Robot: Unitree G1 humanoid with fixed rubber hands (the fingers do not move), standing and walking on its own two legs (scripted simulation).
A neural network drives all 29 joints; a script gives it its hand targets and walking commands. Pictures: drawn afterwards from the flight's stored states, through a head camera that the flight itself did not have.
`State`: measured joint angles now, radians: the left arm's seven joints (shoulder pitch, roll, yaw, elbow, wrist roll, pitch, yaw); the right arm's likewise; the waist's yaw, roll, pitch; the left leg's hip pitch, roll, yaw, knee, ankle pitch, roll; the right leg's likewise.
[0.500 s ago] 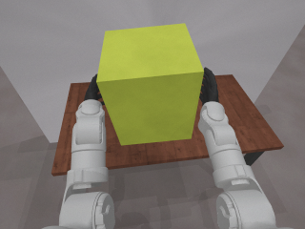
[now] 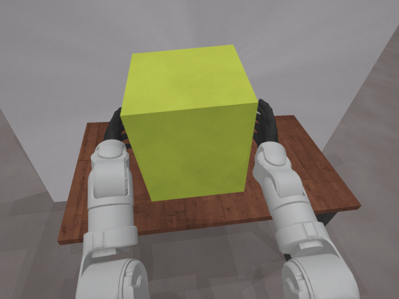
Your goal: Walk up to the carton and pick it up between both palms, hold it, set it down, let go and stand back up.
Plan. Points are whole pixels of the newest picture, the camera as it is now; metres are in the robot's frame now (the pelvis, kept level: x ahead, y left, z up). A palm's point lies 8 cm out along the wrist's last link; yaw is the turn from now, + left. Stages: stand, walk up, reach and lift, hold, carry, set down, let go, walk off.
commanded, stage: hold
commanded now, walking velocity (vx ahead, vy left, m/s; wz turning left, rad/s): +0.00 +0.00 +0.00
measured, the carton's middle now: (190, 126) +0.41 +0.01 +0.14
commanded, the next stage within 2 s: none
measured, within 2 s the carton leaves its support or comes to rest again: neither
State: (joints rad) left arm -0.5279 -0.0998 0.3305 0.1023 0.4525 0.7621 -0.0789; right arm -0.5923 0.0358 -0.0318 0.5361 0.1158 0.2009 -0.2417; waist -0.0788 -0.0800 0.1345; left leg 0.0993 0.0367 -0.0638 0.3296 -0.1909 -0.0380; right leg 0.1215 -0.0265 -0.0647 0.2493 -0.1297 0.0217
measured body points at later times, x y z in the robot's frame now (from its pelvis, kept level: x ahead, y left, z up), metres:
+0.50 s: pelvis +0.00 +0.00 +0.00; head -0.05 +0.03 +0.45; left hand +0.37 +0.15 +0.17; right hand +0.36 -0.15 +0.19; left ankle +0.02 +0.14 -0.75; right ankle +0.02 -0.13 -0.75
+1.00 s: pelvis +0.00 +0.00 +0.00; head -0.04 +0.02 +0.45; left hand +0.38 +0.14 +0.18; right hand +0.37 -0.15 +0.20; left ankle +0.02 +0.14 -0.75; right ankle +0.02 -0.13 -0.75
